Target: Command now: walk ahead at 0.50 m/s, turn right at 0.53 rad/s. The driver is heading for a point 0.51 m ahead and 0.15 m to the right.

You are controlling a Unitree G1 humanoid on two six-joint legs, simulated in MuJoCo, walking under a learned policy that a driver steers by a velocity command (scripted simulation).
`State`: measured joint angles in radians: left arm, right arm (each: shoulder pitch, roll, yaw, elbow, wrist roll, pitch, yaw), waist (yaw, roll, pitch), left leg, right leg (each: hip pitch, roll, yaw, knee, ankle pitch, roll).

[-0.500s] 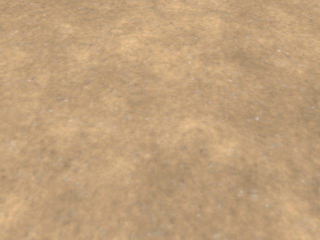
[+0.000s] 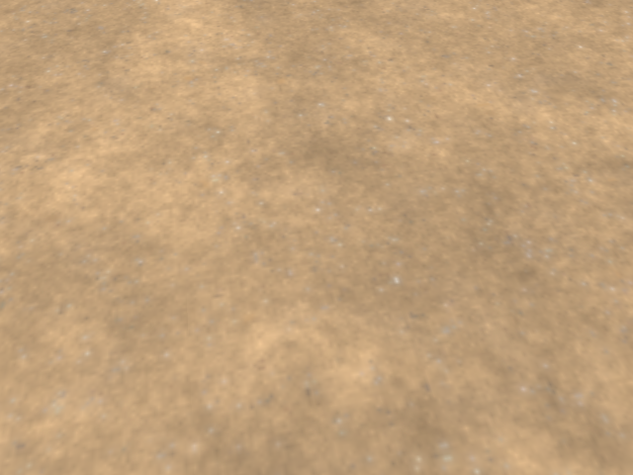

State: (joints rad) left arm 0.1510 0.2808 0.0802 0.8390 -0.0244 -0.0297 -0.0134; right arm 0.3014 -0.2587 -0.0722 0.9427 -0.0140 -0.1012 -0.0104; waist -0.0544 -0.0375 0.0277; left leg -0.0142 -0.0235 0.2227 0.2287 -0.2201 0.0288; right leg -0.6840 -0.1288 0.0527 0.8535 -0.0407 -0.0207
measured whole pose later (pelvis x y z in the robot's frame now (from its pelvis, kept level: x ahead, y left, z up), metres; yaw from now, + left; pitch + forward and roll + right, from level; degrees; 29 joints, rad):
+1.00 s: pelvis +0.46 -0.10 -0.01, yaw -24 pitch +0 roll +2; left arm 0.21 0.26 0.05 0.78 0.02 0.03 0.03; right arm 0.14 -0.23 -0.02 0.84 -0.01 -0.03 0.02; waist 0.00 -0.01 0.05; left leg -0.33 -0.04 0.04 0.48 -0.15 0.03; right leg -0.31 -0.05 0.07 0.56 -0.24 0.03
